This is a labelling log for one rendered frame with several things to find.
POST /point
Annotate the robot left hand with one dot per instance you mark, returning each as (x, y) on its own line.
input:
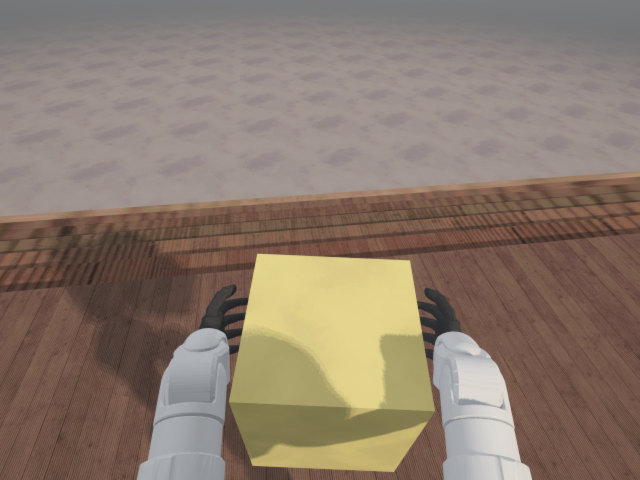
(214, 317)

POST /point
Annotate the carton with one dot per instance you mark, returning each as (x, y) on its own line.
(331, 370)

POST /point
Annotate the right robot forearm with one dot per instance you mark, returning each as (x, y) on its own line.
(476, 413)

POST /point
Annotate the left robot forearm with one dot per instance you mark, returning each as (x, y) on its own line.
(190, 413)

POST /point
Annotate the robot right hand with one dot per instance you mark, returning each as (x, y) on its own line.
(443, 312)

